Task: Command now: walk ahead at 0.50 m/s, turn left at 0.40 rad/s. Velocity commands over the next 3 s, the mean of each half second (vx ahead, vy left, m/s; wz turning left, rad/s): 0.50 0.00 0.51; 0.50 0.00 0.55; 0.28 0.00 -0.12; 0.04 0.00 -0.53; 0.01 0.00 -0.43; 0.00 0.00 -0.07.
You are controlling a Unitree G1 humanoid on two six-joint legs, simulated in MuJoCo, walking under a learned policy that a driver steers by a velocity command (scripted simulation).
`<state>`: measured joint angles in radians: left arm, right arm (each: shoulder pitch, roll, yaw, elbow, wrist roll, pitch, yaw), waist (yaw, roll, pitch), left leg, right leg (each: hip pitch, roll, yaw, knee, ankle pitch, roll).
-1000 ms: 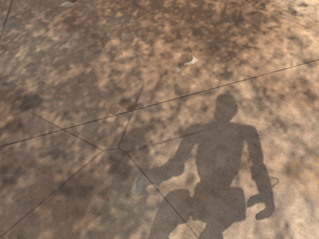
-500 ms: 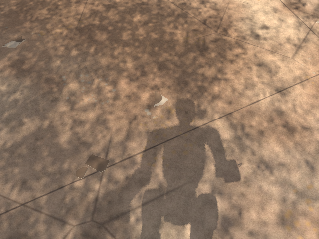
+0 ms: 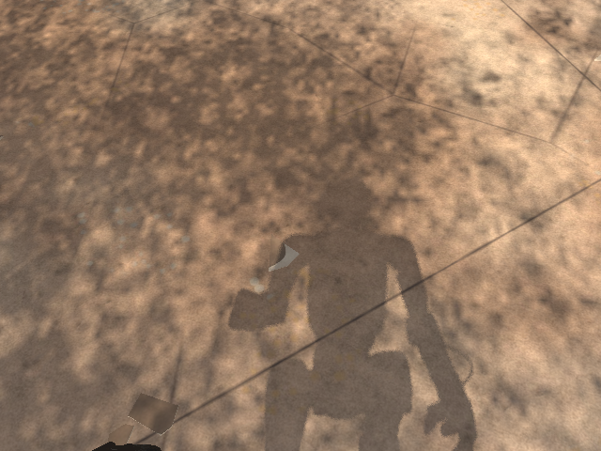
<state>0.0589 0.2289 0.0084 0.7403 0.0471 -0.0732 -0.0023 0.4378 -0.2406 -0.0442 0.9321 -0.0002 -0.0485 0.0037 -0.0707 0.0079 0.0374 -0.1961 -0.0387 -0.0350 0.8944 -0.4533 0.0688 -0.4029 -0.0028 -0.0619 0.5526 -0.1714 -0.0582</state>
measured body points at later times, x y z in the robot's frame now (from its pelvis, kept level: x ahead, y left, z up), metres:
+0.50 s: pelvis +0.25 +0.05 -0.01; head +0.28 +0.07 +0.43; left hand +0.14 +0.29 -0.16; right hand +0.51 -0.12 -0.11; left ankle +0.32 +0.13 -0.73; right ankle +0.09 -0.09 -0.69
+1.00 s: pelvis +0.51 +0.13 -0.01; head +0.54 +0.15 +0.44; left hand +0.58 +0.45 -0.09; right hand +0.63 -0.13 -0.13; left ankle +0.32 +0.13 -0.73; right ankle +0.67 +0.11 -0.73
